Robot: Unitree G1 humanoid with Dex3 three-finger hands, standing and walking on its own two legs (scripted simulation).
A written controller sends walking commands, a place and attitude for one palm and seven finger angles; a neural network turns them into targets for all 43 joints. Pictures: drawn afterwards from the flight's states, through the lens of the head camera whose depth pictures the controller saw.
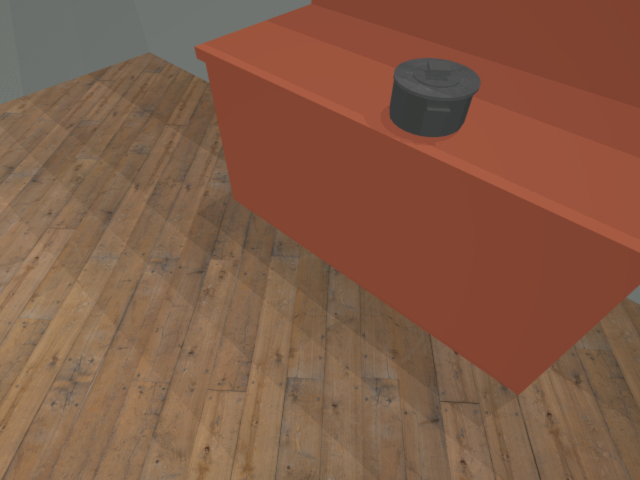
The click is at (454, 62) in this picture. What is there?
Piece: lid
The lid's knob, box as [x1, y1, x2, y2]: [427, 60, 450, 75]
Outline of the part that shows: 428,60 427,68 429,74 449,75 450,68 448,61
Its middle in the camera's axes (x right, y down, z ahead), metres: +0.28 -0.41 +0.92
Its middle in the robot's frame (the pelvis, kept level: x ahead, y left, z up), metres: +0.99 -0.23 +0.06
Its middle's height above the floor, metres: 0.84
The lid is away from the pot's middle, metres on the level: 0.00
